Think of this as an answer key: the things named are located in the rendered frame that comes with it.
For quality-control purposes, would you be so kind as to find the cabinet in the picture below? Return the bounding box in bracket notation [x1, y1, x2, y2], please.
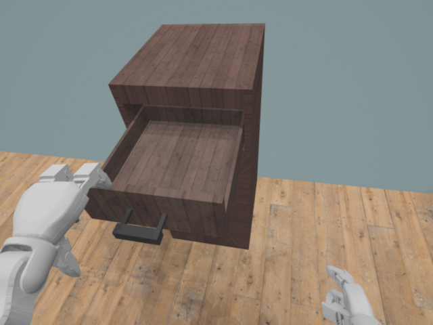
[108, 23, 265, 250]

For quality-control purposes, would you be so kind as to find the handle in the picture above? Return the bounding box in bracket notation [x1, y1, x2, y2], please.
[112, 209, 168, 245]

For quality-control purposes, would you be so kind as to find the robot right hand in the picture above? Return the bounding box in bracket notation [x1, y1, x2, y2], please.
[321, 265, 375, 325]

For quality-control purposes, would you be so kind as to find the robot left hand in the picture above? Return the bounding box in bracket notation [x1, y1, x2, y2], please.
[12, 162, 112, 277]

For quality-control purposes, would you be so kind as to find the drawer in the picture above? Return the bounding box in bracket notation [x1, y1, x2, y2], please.
[84, 104, 244, 238]

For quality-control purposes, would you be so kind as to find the left robot forearm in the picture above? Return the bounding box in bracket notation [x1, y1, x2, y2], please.
[0, 236, 58, 325]

